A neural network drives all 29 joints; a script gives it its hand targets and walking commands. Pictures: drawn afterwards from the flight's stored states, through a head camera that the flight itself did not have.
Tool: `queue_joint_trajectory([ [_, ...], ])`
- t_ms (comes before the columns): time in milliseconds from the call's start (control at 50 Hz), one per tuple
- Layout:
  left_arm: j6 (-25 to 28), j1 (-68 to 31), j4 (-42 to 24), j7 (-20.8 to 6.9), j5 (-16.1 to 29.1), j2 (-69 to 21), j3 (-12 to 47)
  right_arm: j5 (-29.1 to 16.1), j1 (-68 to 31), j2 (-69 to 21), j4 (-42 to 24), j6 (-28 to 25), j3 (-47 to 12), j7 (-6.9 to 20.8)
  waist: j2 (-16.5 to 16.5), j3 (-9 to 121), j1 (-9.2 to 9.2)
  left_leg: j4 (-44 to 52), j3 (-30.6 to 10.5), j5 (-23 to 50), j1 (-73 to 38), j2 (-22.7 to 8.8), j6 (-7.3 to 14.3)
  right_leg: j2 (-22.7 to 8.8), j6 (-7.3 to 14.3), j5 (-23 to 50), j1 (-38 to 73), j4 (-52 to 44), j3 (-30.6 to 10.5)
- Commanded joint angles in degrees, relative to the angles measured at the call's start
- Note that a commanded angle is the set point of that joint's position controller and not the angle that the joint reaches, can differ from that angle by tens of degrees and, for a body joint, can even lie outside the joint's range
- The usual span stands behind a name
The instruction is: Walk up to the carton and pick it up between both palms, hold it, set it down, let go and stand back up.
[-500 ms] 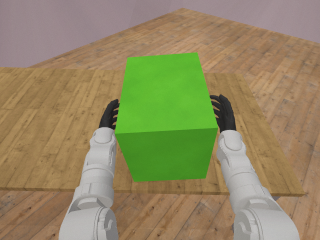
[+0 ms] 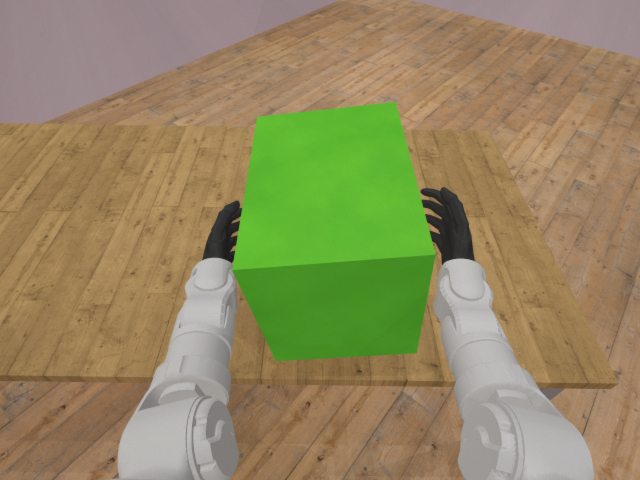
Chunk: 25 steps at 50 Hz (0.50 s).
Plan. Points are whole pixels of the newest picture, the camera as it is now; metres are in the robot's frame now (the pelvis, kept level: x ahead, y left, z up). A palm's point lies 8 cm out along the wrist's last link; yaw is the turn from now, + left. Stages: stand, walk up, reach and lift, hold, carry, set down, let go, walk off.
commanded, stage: set down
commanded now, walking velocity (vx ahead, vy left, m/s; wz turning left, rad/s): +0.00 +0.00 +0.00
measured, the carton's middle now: (335, 232) +0.47 +0.03 +0.03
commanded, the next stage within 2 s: none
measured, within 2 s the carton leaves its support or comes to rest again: rests again in 1.40 s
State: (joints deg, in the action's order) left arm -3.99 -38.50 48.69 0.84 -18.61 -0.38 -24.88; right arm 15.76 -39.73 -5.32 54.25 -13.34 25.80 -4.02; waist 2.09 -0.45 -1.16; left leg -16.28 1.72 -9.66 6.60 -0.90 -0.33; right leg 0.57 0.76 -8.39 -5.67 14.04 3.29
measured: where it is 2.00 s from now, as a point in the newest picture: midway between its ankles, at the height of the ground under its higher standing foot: outside the picture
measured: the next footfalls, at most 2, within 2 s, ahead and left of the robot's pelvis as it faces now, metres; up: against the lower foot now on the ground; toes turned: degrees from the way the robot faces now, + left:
none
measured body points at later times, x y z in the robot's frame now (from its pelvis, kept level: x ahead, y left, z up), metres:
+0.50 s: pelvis +0.01 +0.00 +0.00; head +0.06 +0.01 +0.45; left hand +0.41 +0.18 +0.03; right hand +0.42 -0.13 +0.06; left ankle -0.01 +0.12 -0.75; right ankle -0.01 -0.11 -0.75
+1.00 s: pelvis +0.01 +0.00 -0.01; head +0.10 +0.01 +0.44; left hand +0.43 +0.18 +0.00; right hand +0.44 -0.13 +0.03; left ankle -0.01 +0.12 -0.75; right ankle -0.01 -0.11 -0.75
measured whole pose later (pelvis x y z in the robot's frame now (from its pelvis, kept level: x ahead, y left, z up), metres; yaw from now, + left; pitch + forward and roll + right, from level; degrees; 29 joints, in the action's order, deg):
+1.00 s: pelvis +0.01 +0.00 -0.01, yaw +0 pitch +15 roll +0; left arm 11.5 -45.2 67.2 2.9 -17.3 2.8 -28.6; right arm 27.0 -44.6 -6.0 60.4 -20.5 37.3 -3.3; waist 0.5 5.9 -0.9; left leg -20.3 1.9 -10.4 25.2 -1.2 -0.3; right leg 0.6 0.9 -9.2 -24.4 18.3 3.3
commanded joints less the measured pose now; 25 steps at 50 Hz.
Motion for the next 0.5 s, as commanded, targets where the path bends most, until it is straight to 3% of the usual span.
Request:
queue_joint_trajectory([
  [0, 8.82, -43.72, -11.77, -6.10, 2.14, -30.17, 18.31, 3.53, -33.33, -27.76, -4.50, -4.03, -15.88, 8.12, -4.40, 32.37, 0.06, -1.94, 5.64, 25.29, -5.44, 0.64, -3.77, 0.19, -2.59, 23.74, 14.53, 4.03, 2.81],
  [240, 13.19, -44.32, -7.31, -4.99, 2.45, -29.96, 17.36, 6.08, -32.47, -28.85, -0.56, -5.90, -14.07, 8.09, -4.53, 35.87, 0.15, -3.98, 5.23, 30.31, -3.83, 0.11, -4.14, 0.10, -2.48, 27.75, 12.39, 5.51, 2.44],
  [480, 17.52, -46.58, -2.05, -4.77, 1.50, -28.25, 13.76, 9.80, -32.48, -30.62, 2.43, -6.90, -11.17, 8.25, -3.77, 38.80, -0.28, -3.83, 5.56, 27.78, 2.07, 0.03, -3.34, -0.72, -2.83, 30.85, 12.83, 7.53, 1.74],
])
